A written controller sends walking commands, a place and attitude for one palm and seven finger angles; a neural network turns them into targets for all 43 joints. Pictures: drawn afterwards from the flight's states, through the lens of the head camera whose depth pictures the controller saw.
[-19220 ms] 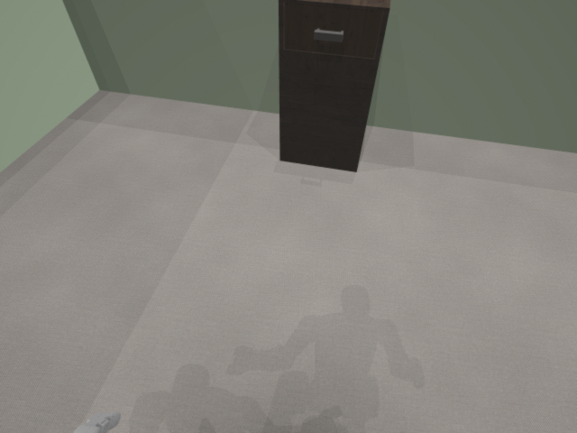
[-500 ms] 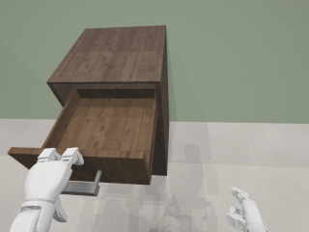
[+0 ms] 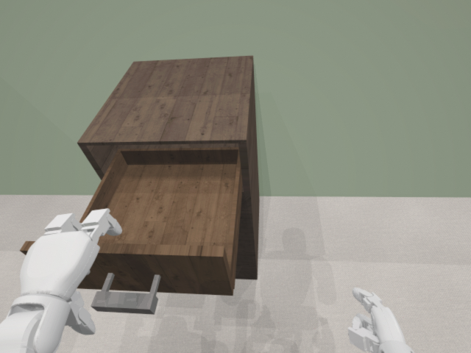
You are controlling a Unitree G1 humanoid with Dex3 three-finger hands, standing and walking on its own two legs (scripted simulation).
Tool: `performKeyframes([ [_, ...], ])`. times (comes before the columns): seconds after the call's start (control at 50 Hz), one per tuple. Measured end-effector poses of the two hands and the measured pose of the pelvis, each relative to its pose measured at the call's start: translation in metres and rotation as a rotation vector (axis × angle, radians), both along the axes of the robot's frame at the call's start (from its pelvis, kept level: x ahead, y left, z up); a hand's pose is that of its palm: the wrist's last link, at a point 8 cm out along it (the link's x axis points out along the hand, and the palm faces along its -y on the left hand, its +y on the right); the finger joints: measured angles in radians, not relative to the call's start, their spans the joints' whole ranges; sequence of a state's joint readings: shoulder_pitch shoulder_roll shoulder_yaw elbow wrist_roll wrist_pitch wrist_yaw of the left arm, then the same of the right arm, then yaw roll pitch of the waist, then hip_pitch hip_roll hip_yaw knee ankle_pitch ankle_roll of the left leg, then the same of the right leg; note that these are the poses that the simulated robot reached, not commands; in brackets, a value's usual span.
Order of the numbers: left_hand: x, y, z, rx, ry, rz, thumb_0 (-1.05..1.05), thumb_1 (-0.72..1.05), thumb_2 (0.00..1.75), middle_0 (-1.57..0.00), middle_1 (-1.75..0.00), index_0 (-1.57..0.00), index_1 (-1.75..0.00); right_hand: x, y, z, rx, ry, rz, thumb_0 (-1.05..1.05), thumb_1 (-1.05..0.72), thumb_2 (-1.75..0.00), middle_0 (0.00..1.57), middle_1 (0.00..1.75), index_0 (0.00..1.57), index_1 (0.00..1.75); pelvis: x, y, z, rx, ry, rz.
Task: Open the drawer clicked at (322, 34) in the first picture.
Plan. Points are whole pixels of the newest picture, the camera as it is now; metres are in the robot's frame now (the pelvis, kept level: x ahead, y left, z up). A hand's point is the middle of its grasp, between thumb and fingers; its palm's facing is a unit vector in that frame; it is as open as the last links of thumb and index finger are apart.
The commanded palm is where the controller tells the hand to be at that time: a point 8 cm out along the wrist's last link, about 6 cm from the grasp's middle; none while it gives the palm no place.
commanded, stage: draw the hand back to the body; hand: left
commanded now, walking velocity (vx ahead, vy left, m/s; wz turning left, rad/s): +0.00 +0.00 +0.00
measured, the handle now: (129, 290) +0.22 +0.26 -0.06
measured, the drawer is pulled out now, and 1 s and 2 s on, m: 0.30 0.30 0.30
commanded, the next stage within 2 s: step back with the hand held close in 1.68 s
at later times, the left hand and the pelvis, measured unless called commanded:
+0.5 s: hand (71, 276) +0.18 +0.27 +0.10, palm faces +0.03 -0.07 -1.00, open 13.8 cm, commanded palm +0.15 +0.27 +0.15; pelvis +0.00 +0.01 +0.00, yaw +0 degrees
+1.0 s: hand (83, 252) +0.19 +0.23 +0.16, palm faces +0.40 -0.84 -0.38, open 12.7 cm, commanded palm +0.14 +0.27 +0.17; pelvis +0.01 +0.00 +0.01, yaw +2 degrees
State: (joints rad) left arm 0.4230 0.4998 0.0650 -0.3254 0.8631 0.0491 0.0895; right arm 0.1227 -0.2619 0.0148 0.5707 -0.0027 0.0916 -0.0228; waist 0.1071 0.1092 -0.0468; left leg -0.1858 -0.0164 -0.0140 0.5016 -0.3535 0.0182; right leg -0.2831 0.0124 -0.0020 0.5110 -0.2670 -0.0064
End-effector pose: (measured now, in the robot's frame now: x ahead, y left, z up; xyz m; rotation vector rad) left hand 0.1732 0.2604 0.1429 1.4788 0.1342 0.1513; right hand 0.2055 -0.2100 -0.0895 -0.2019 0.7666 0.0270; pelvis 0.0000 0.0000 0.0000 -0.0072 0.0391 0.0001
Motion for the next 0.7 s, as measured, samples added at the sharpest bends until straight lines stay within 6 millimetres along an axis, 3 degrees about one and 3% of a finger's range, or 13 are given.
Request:
performKeyframes([
  [0.14, -0.013, 0.003, -0.009, -0.011, 0.006, -0.018, 0.00, -0.49, 0.30, -0.32, -1.20, -0.32, -1.20, -0.001, 0.002, 0.003, -0.032, 0.009, 0.032, 0.01, -0.91, -0.90, 0.20, 0.30, 0.20, 0.30, -0.002, 0.002, 0.000, -0.008, -0.001, 0.009],
  [0.3, -0.010, -0.004, 0.008, 0.022, -0.076, -0.057, 0.00, -0.49, 0.30, -0.32, -1.20, -0.33, -1.20, -0.001, 0.016, 0.000, 0.013, 0.006, 0.032, 0.02, -0.91, -0.90, 0.20, 0.30, 0.20, 0.30, -0.002, 0.007, 0.000, -0.009, 0.001, 0.007],
  [0.42, -0.009, 0.005, 0.012, 0.033, -0.043, -0.021, 0.00, -0.49, 0.30, -0.32, -1.20, -0.32, -1.20, -0.001, 0.024, 0.000, 0.049, 0.007, 0.033, 0.02, -0.91, -0.90, 0.20, 0.30, 0.20, 0.30, -0.001, 0.007, 0.002, -0.006, -0.005, 0.003],
  [0.7, -0.027, 0.011, 0.015, 0.024, -0.017, -0.038, 0.00, -0.49, 0.30, -0.32, -1.20, -0.32, -1.20, 0.004, 0.008, 0.009, -0.020, -0.006, 0.034, 0.02, -0.90, -0.90, 0.20, 0.30, 0.20, 0.30, 0.001, 0.006, 0.002, -0.016, -0.007, 0.006],
])
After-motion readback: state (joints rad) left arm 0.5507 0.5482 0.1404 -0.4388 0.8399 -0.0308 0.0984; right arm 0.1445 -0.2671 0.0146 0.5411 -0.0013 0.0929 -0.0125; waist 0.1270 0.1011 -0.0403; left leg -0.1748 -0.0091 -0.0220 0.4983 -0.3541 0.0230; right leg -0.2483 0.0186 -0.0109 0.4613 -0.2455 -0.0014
